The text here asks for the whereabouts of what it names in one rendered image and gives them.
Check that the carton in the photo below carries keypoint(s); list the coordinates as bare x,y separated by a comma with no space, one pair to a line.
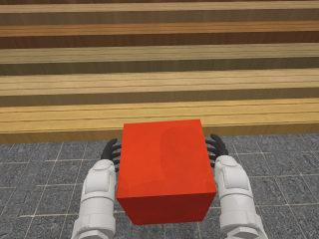
165,174

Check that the right robot hand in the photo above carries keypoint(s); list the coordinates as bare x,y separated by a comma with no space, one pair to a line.
219,149

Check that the right robot forearm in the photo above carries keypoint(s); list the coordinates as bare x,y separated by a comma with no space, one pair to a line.
238,214

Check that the left robot hand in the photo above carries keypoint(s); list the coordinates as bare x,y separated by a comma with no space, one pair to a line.
108,152

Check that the left robot forearm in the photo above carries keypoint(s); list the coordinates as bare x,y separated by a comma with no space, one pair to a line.
96,216

